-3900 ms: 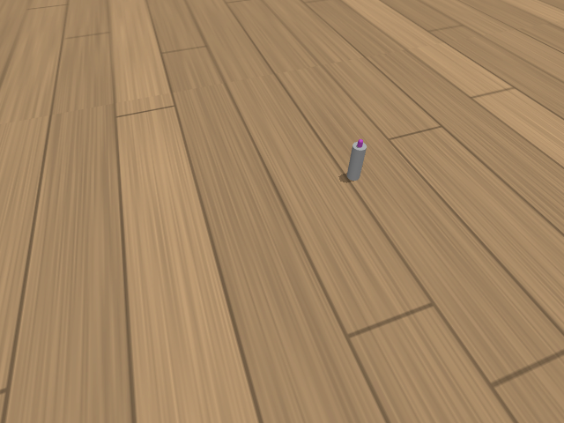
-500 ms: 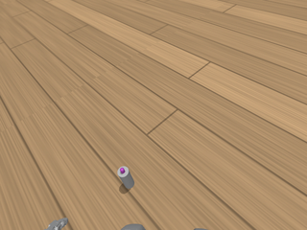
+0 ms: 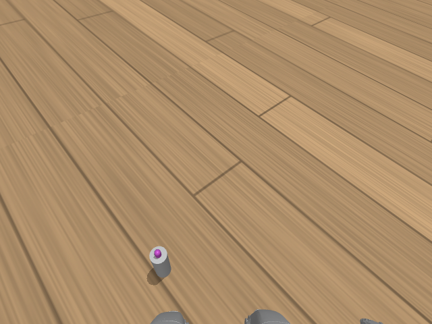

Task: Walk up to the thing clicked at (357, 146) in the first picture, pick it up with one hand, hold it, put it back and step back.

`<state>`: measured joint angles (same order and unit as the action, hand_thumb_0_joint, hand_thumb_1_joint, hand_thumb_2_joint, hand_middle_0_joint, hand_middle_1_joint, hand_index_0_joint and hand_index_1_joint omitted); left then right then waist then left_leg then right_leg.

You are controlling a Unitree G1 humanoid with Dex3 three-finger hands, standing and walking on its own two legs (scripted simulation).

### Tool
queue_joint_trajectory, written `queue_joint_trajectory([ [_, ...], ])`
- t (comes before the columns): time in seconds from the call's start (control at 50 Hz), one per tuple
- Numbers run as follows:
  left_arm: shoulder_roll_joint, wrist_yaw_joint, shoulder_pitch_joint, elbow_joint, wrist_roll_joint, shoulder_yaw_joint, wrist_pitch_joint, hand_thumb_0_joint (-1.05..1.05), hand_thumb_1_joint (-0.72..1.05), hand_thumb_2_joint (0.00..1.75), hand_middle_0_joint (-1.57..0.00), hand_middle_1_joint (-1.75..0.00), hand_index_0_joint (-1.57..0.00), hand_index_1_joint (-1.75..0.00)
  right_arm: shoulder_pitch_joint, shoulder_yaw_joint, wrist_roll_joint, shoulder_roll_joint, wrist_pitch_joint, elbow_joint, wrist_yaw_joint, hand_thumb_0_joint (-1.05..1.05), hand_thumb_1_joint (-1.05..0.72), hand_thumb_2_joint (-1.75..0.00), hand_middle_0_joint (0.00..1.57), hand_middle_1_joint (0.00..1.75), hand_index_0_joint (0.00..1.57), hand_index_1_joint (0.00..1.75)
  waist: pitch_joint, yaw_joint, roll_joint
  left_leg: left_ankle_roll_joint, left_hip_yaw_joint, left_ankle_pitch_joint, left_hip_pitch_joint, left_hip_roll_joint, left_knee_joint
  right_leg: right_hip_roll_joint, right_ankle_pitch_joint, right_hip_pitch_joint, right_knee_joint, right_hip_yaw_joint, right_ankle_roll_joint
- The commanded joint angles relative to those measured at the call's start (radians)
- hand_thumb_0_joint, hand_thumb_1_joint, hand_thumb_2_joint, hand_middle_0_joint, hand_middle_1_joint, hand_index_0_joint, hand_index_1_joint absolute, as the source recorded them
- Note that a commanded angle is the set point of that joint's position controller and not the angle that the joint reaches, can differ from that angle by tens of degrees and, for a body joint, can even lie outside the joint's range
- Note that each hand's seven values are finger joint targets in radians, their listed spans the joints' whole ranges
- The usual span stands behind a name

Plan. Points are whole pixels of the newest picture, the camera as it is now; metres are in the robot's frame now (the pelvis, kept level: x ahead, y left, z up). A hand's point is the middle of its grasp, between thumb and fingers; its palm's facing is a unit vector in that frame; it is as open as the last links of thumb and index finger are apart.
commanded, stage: walk up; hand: left
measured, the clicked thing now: (160, 261) +0.40 +0.22 -0.64
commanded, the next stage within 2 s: stand in 1.64 s
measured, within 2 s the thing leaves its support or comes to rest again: neither
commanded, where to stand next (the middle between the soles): +0.08 -0.01 m, yaw -1 degrees
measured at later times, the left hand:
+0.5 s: hand (101, 322) +0.13 +0.24 -0.14, palm faces -0.04 -0.94 -0.35, open 7.4 cm
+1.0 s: hand (101, 312) +0.15 +0.24 -0.14, palm faces -0.03 -0.94 -0.34, open 7.4 cm
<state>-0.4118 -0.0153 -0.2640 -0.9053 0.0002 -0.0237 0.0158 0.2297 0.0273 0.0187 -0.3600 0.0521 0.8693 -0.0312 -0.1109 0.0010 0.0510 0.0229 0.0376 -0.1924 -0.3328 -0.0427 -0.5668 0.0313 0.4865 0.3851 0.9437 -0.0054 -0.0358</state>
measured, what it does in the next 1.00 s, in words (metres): steps on the spot: right foot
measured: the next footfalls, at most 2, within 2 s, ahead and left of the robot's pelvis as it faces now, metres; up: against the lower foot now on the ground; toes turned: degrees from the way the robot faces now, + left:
right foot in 0.14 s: +0.09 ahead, -0.15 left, +0.00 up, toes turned -2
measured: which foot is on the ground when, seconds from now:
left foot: down 0.00-1.00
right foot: up 0.00-0.12, down 0.14-1.00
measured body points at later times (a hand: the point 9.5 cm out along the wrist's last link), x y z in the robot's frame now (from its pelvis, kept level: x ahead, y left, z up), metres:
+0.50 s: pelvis +0.04 -0.01 +0.01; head +0.05 -0.02 +0.46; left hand +0.14 +0.29 -0.12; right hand +0.10 -0.31 -0.13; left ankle +0.07 +0.11 -0.73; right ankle +0.05 -0.15 -0.73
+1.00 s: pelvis +0.06 -0.01 +0.02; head +0.06 -0.01 +0.47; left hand +0.15 +0.29 -0.11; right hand +0.15 -0.32 -0.11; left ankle +0.07 +0.11 -0.73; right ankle +0.05 -0.15 -0.73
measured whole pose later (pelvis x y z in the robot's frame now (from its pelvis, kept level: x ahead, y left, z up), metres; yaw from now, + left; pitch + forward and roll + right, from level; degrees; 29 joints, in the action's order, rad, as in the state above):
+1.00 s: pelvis +0.06 -0.01 +0.02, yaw -1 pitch -2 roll +0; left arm -0.35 -0.01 -0.06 -1.16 0.00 0.00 0.02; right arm 0.06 0.01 0.01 -0.36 0.01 1.15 -0.01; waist -0.05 0.00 0.00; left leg -0.01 0.03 -0.18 -0.13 -0.02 -0.35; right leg 0.04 0.19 0.11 0.34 -0.02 0.03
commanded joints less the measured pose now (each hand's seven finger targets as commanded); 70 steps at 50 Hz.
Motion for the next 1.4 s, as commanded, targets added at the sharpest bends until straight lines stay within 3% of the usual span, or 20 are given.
queue_joint_trajectory([
  [0.0,-0.175,0.007,-0.098,0.013,0.010,-0.059,0.013,0.00,0.90,0.90,-0.20,-0.30,-0.20,-0.30,0.013,0.086,0.003,-0.297,0.006,-0.061,0.027,0.00,-0.90,-0.90,0.20,0.30,0.20,0.30,0.093,0.010,-0.259,0.179,-0.225,-0.156,0.082,-0.180,0.259,0.020,-0.070,0.028,-0.116,-0.006,0.027],
  [0.04,-0.163,0.012,-0.083,0.005,0.012,-0.059,0.018,0.00,0.90,0.90,-0.20,-0.30,-0.20,-0.30,-0.010,0.079,0.003,-0.294,-0.002,-0.061,0.024,0.00,-0.90,-0.90,0.20,0.30,0.20,0.30,0.097,0.009,-0.257,0.181,-0.220,-0.116,0.037,-0.196,0.228,0.009,-0.084,-0.041,-0.210,-0.020,0.032],
  [0.08,-0.152,0.021,-0.107,-0.025,0.018,-0.061,0.029,0.00,0.90,0.90,-0.20,-0.30,-0.20,-0.30,-0.054,0.073,-0.001,-0.288,-0.016,-0.066,0.020,0.00,-0.90,-0.90,0.20,0.30,0.20,0.30,0.123,-0.018,-0.223,0.171,-0.180,-0.069,-0.030,-0.191,0.139,-0.010,-0.175,-0.165,-0.326,-0.044,0.026],
  [0.12,-0.157,0.032,-0.118,-0.044,0.026,-0.064,0.042,0.00,0.90,0.90,-0.20,-0.30,-0.20,-0.30,-0.085,0.043,-0.019,-0.221,-0.027,-0.067,0.020,0.00,-0.90,-0.90,0.20,0.30,0.20,0.30,0.133,-0.051,-0.130,0.099,-0.131,-0.066,-0.086,-0.141,0.024,-0.009,-0.259,-0.261,-0.478,-0.008,0.006],
  [0.14,-0.200,0.035,-0.073,-0.030,0.036,-0.072,0.048,0.00,0.90,0.90,-0.20,-0.30,-0.20,-0.30,-0.064,0.028,-0.028,-0.170,-0.029,-0.063,0.020,0.00,-0.90,-0.90,0.20,0.30,0.20,0.30,0.112,-0.032,0.009,0.045,-0.081,-0.104,-0.126,-0.075,-0.067,0.101,-0.230,-0.234,-0.562,0.171,-0.031],
  [0.16,-0.248,0.036,0.002,-0.004,0.036,-0.074,0.056,0.00,0.90,0.90,-0.20,-0.30,-0.20,-0.30,-0.052,0.016,-0.029,-0.139,-0.034,-0.054,0.020,0.00,-0.90,-0.90,0.20,0.30,0.20,0.30,0.061,0.002,0.110,-0.007,-0.038,-0.211,-0.143,0.013,-0.134,0.251,-0.124,-0.144,-0.680,0.407,-0.088],
  [0.18,-0.290,0.032,0.083,0.005,0.029,-0.074,0.049,0.00,0.90,0.90,-0.20,-0.30,-0.20,-0.30,-0.045,0.037,-0.025,-0.202,-0.040,-0.019,0.028,0.00,-0.90,-0.90,0.20,0.30,0.20,0.30,0.044,0.004,0.110,0.001,-0.049,-0.324,-0.030,0.013,-0.201,0.321,-0.023,0.005,-0.691,0.425,-0.172],
  [0.2,-0.268,0.028,0.135,0.013,0.026,-0.066,0.044,0.00,0.90,0.90,-0.20,-0.30,-0.20,-0.30,-0.014,0.046,-0.021,-0.218,-0.039,0.011,0.028,0.00,-0.90,-0.90,0.20,0.30,0.20,0.30,0.027,0.033,0.098,0.006,-0.059,-0.291,0.067,-0.005,-0.171,0.286,-0.020,0.085,-0.650,0.367,-0.169],
  [0.22,-0.232,0.024,0.152,0.011,0.022,-0.054,0.039,0.00,0.90,0.90,-0.20,-0.30,-0.20,-0.30,-0.002,0.044,-0.023,-0.218,-0.035,0.035,0.025,0.00,-0.90,-0.90,0.20,0.30,0.20,0.30,0.019,0.044,0.093,0.009,-0.051,-0.255,0.114,-0.001,-0.095,0.223,-0.021,0.110,-0.631,0.263,-0.119],
  [0.24,-0.206,0.024,0.151,0.006,0.017,-0.045,0.038,0.00,0.90,0.90,-0.20,-0.30,-0.20,-0.30,-0.011,0.042,-0.028,-0.214,-0.031,0.051,0.022,0.00,-0.90,-0.90,0.20,0.30,0.20,0.30,0.026,0.040,0.088,0.011,-0.042,-0.154,0.123,0.001,-0.019,0.168,-0.082,0.060,-0.600,0.191,-0.076],
  [0.28,-0.188,0.023,0.138,-0.012,0.010,-0.038,0.039,0.00,0.90,0.90,-0.20,-0.30,-0.20,-0.30,-0.021,0.039,-0.025,-0.219,-0.025,0.072,0.023,0.00,-0.90,-0.90,0.20,0.30,0.20,0.30,0.085,0.025,0.090,0.016,-0.081,-0.008,0.161,-0.027,0.061,0.127,-0.199,-0.014,-0.551,0.143,-0.035],
  [0.3,-0.184,0.021,0.130,-0.023,0.008,-0.035,0.037,0.00,0.90,0.90,-0.20,-0.30,-0.20,-0.30,-0.039,0.037,-0.020,-0.230,-0.022,0.073,0.024,0.00,-0.90,-0.90,0.20,0.30,0.20,0.30,0.119,0.017,0.072,0.025,-0.127,-0.025,0.170,-0.051,0.097,0.110,-0.211,-0.031,-0.536,0.132,-0.023],
  [0.34,-0.182,0.018,0.120,-0.047,0.002,-0.034,0.031,0.00,0.90,0.90,-0.20,-0.30,-0.20,-0.30,-0.085,0.030,-0.016,-0.239,-0.019,0.081,0.021,0.00,-0.90,-0.90,0.20,0.30,0.20,0.30,0.110,-0.010,0.043,0.030,-0.159,-0.143,0.102,-0.065,0.138,0.085,-0.076,-0.080,-0.568,0.125,-0.009],
  [0.38,-0.179,0.019,0.154,-0.060,0.004,-0.033,0.029,0.00,0.90,0.90,-0.20,-0.30,-0.20,-0.30,-0.101,0.022,-0.015,-0.232,-0.020,0.107,0.017,0.00,-0.90,-0.90,0.20,0.30,0.20,0.30,0.079,-0.006,0.018,0.021,-0.152,-0.158,0.068,-0.061,0.173,0.088,-0.049,-0.116,-0.588,0.125,-0.009],
  [0.42,-0.177,0.019,0.157,-0.076,0.001,-0.030,0.030,0.00,0.90,0.90,-0.20,-0.30,-0.20,-0.30,-0.104,0.015,-0.014,-0.231,-0.014,0.128,0.018,0.00,-0.90,-0.90,0.20,0.30,0.20,0.30,0.091,-0.009,-0.029,0.017,-0.157,-0.090,0.082,-0.072,0.198,0.083,-0.136,-0.147,-0.568,0.108,-0.010],
  [0.5,-0.167,0.023,0.163,-0.106,-0.005,-0.025,0.036,0.00,0.90,0.90,-0.20,-0.30,-0.20,-0.30,-0.122,0.009,-0.019,-0.223,-0.003,0.164,0.025,0.00,-0.90,-0.90,0.20,0.30,0.20,0.30,0.186,-0.014,-0.061,0.015,-0.130,0.204,0.148,-0.084,0.177,0.093,-0.447,-0.273,-0.550,0.076,-0.004],
  [0.56,-0.163,0.025,0.186,-0.125,-0.010,-0.022,0.029,0.00,0.90,0.90,-0.20,-0.30,-0.20,-0.30,-0.133,0.011,-0.020,-0.220,-0.004,0.184,0.031,0.00,-0.90,-0.90,0.20,0.30,0.20,0.30,0.196,-0.014,-0.087,0.011,-0.116,0.273,0.184,-0.087,0.182,0.097,-0.504,-0.288,-0.548,0.061,0.000],
  [0.7,-0.153,0.023,0.243,-0.160,-0.003,-0.012,0.018,0.00,0.90,0.90,-0.20,-0.30,-0.20,-0.30,-0.175,0.015,-0.015,-0.214,-0.014,0.211,0.034,0.00,-0.90,-0.90,0.20,0.30,0.20,0.30,0.158,-0.004,-0.095,0.008,-0.117,0.187,0.180,-0.093,0.248,0.094,-0.444,-0.294,-0.603,0.053,0.015],
  [0.86,-0.151,0.020,0.267,-0.185,0.003,-0.011,0.020,0.00,0.90,0.90,-0.20,-0.30,-0.20,-0.30,-0.197,0.018,-0.015,-0.215,-0.017,0.222,0.033,0.00,-0.90,-0.90,0.20,0.30,0.20,0.30,0.165,0.008,-0.072,0.003,-0.100,0.173,0.217,-0.087,0.264,0.099,-0.451,-0.294,-0.642,0.055,0.023],
  [1.38,-0.146,0.023,0.223,-0.198,0.011,-0.026,0.019,0.00,0.90,0.90,-0.20,-0.30,-0.20,-0.30,-0.191,0.015,-0.012,-0.196,-0.025,0.235,0.034,0.00,-0.90,-0.90,0.20,0.30,0.20,0.30,0.134,0.000,-0.055,-0.004,-0.106,0.130,0.225,-0.076,0.291,0.094,-0.395,-0.287,-0.679,0.051,0.028],
])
